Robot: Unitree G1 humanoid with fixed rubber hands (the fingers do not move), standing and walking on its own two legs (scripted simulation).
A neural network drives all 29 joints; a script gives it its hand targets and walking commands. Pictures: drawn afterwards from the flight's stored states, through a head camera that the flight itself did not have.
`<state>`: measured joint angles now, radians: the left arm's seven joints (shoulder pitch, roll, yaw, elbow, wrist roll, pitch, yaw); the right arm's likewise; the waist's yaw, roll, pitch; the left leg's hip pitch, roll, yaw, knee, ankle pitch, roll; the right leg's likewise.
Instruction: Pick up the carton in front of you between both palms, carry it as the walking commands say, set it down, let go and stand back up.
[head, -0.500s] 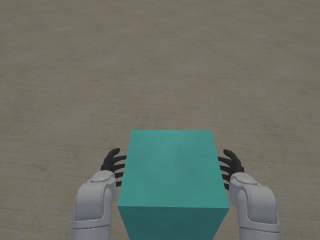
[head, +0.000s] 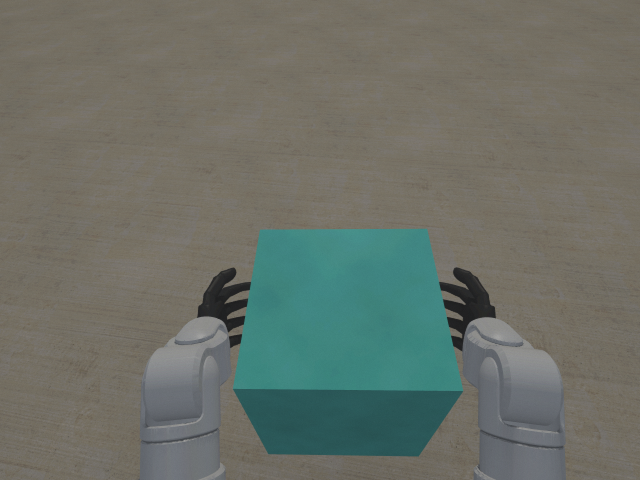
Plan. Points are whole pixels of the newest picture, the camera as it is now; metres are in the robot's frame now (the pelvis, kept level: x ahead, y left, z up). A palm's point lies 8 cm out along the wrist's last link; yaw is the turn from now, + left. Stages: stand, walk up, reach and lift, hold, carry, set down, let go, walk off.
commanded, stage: carry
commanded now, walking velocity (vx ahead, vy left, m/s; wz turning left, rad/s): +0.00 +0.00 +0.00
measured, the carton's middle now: (342, 348) +0.29 +0.00 +0.01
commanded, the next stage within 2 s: hold in 1.28 s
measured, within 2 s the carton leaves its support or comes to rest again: neither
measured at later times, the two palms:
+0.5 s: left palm (217, 312) +0.30 +0.16 +0.07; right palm (454, 316) +0.30 -0.13 +0.07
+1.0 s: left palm (222, 330) +0.30 +0.16 +0.04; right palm (449, 334) +0.30 -0.13 +0.03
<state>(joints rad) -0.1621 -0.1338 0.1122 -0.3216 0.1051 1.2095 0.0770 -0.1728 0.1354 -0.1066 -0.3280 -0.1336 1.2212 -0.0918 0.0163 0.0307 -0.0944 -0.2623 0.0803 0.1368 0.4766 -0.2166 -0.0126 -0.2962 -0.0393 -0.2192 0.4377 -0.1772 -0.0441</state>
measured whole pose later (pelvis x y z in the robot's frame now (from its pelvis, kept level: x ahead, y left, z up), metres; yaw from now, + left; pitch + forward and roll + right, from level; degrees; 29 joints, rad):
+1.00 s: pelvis +0.00 +0.02 +0.00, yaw +0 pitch +1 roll +0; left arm -0.26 -0.15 0.21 0.26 0.28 0.72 0.01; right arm -0.26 0.15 -0.22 0.27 -0.29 0.72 -0.01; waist 0.00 0.00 -0.11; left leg -0.26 0.05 0.16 0.52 -0.28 0.02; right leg -0.31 -0.08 -0.20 0.51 -0.22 -0.01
